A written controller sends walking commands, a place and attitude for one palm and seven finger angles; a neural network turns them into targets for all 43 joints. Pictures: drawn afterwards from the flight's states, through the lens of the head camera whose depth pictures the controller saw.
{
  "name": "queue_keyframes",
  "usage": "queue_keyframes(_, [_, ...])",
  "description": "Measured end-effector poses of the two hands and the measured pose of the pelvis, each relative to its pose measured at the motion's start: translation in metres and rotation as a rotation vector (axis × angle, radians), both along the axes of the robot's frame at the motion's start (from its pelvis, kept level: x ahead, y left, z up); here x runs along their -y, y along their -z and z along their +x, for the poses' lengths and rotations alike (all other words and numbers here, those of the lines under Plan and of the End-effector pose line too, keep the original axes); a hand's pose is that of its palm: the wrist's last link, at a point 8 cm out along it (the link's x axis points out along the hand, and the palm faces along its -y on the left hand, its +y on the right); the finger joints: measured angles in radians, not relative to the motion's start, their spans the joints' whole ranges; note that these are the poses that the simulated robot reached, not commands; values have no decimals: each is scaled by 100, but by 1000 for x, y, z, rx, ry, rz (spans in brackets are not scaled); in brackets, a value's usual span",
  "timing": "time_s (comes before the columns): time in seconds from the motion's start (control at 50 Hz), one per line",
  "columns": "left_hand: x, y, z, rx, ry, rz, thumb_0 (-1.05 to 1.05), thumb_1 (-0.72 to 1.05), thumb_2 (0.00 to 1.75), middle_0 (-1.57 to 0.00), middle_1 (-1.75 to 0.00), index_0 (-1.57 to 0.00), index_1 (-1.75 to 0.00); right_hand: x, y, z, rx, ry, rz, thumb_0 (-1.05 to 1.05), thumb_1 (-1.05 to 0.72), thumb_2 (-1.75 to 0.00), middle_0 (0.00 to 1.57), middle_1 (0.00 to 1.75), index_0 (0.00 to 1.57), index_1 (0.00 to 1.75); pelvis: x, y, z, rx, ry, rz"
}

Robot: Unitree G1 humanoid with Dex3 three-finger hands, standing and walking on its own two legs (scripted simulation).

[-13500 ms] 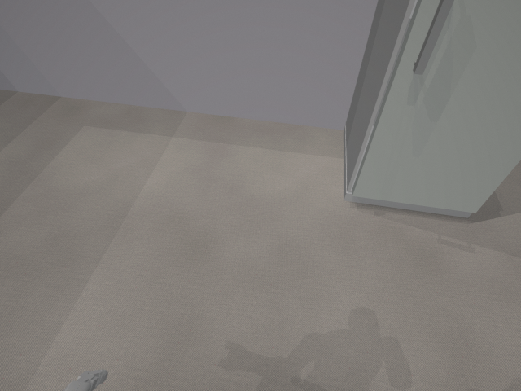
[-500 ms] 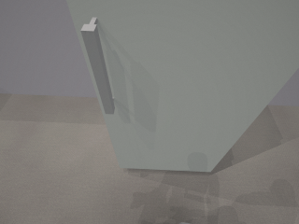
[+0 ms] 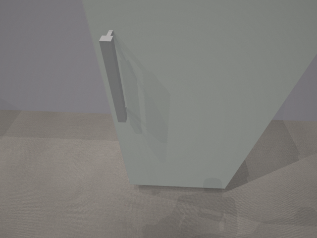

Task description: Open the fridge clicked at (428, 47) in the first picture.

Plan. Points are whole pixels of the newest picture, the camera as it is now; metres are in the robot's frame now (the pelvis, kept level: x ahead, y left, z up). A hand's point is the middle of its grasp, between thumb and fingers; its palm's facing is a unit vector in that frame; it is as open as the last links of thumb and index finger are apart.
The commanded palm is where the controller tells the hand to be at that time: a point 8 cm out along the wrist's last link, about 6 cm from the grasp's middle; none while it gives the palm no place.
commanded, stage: come to a stop and stand still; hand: left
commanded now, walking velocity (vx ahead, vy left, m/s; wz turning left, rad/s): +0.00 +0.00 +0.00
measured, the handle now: (117, 82) +0.50 +0.15 +0.13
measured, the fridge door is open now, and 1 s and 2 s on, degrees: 0 0 0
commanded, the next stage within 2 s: look again from close up in 1.46 s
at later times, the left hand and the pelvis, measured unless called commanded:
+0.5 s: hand out of the picture -0.04 +0.17 -0.17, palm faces +0.00 -0.98 -0.21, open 7.4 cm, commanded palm none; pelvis -0.03 +0.00 +0.00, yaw +0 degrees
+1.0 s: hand out of the picture +0.02 +0.18 -0.17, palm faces -0.01 -0.98 -0.21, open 7.3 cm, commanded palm none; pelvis +0.01 +0.00 +0.00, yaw -1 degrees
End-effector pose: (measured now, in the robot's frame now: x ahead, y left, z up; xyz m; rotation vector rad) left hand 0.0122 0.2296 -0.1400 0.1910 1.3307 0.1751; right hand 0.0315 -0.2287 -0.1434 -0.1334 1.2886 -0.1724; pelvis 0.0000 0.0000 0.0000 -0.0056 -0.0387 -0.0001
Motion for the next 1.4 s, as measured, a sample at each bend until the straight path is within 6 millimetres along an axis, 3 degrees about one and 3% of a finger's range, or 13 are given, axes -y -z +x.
queue_keyframes(0.12, [2, -1, -28, -13, 13, -17, 0, 91, 90, -20, -30, -20, -29, -4, 3, -19, 23, -30, 17, 1, -92, -90, 20, 30, 20, 29, -3, 2, -18, 7, -1, 5])
queue_keyframes(0.26, [1, -4, -47, -29, 14, -14, 1, 91, 90, -20, -30, -20, -29, -13, 8, -53, -29, -34, 51, 1, -92, -90, 20, 30, 20, 29, -4, 1, -30, 0, 0, 16])
queue_keyframes(0.42, [4, -2, -54, -51, 10, -23, 0, 91, 90, -20, -30, -20, -29, -18, 9, -87, -115, -15, 64, 0, -91, -90, 20, 30, 20, 29, -3, 1, -33, -12, 0, 20])
queue_keyframes(0.54, [10, 0, -50, -62, 10, -38, 0, 91, 90, -20, -30, -20, -29, -19, 8, -96, -158, -1, 61, 0, -91, -90, 20, 30, 20, 29, -2, 1, -29, -23, 1, 20])
queue_keyframes(0.68, [14, 2, -38, -70, 13, -50, 1, 92, 90, -20, -30, -20, -29, -19, 5, -85, -160, 7, 54, 0, -91, -90, 20, 30, 20, 29, -1, -1, -19, -31, 4, 18])
queue_keyframes(1.06, [5, -1, 8, -44, 20, -26, 1, 92, 90, -20, -30, -20, -29, -11, 4, -19, -87, -17, 26, 1, -92, -90, 20, 30, 20, 29, -1, -2, 12, -32, 11, 16])
queue_keyframes(1.4, [5, -3, 42, 5, 38, -17, 0, 91, 90, -20, -30, -20, -29, 1, 1, 3, -72, -21, 9, 0, -91, -90, 20, 30, 20, 29, 5, -3, 25, -28, 13, 16])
